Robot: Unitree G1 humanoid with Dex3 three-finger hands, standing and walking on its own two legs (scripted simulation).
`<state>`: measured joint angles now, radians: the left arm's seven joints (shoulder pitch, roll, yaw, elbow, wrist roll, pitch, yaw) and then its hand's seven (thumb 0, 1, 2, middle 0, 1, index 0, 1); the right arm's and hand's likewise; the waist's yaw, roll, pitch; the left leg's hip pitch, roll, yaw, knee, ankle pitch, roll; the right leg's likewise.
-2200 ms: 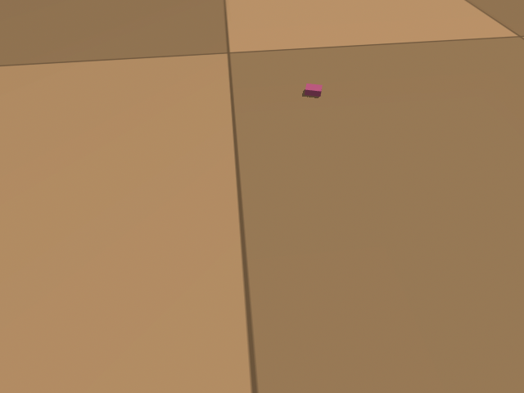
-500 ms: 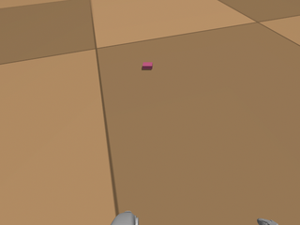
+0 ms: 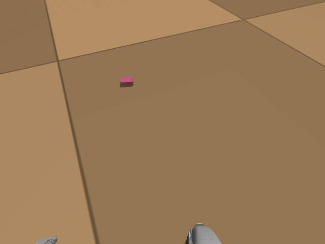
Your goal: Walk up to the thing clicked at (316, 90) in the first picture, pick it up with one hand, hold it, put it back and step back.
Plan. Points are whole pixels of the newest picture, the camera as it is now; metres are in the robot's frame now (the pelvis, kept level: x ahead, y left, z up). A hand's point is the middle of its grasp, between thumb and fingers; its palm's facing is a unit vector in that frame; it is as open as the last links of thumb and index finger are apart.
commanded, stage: walk up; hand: left
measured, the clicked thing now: (127, 81) +1.66 +0.31 -0.75
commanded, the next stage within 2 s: none
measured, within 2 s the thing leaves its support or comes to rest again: neither
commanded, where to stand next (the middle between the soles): +1.30 +0.05 m, yaw +1 degrees
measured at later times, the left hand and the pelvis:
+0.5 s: hand (86, 186) +0.32 +0.25 -0.13, palm faces +0.03 -0.93 -0.37, open 7.4 cm; pelvis +0.29 -0.03 +0.00, yaw +2 degrees
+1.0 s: hand (100, 112) +0.64 +0.26 -0.13, palm faces -0.06 -0.92 -0.39, open 7.4 cm; pelvis +0.54 -0.02 -0.02, yaw +0 degrees
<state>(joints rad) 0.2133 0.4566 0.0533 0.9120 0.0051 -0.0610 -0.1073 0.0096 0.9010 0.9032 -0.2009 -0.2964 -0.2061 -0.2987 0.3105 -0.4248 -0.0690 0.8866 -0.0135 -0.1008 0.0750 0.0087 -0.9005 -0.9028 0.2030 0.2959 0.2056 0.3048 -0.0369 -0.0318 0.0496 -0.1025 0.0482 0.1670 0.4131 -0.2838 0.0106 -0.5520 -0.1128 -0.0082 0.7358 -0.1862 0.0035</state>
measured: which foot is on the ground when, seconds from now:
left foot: down 0.00-0.14, up 0.16-0.56, down 0.58-1.00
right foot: up 0.00-0.10, down 0.12-0.60, up 0.62-0.98, down 1.00-1.00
